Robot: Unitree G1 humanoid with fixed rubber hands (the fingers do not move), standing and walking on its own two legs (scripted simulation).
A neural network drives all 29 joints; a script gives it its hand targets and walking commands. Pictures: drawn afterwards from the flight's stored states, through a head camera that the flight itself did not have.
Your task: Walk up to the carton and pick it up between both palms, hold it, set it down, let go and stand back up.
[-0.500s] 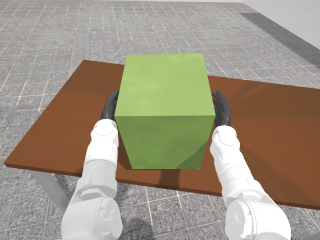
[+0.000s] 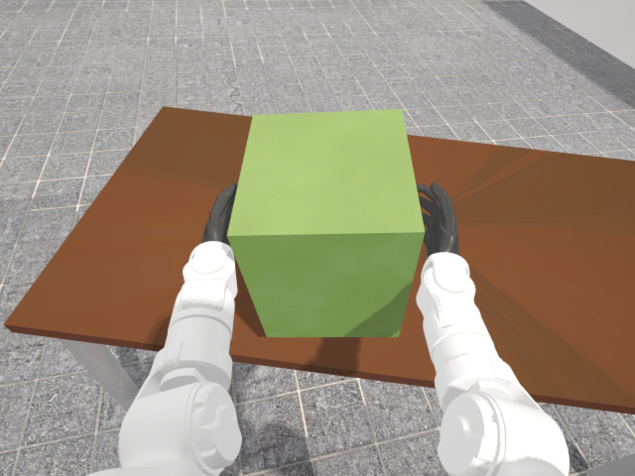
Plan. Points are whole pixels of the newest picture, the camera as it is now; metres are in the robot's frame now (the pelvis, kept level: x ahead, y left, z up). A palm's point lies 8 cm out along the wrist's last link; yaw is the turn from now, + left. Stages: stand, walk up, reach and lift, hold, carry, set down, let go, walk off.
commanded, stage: set down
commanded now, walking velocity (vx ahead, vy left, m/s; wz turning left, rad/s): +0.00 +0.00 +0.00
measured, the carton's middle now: (329, 231) +0.44 +0.02 +0.06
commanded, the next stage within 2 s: none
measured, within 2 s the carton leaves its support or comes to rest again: rests again in 1.30 s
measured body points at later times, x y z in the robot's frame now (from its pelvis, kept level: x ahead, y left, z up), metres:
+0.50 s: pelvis +0.02 +0.00 +0.00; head +0.06 +0.02 +0.44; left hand +0.43 +0.18 +0.04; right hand +0.43 -0.11 +0.07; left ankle -0.02 +0.12 -0.75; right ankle -0.01 -0.12 -0.75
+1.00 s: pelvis +0.01 +0.00 -0.01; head +0.09 +0.01 +0.44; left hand +0.43 +0.16 +0.01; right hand +0.42 -0.13 +0.03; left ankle -0.02 +0.12 -0.75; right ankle -0.01 -0.12 -0.75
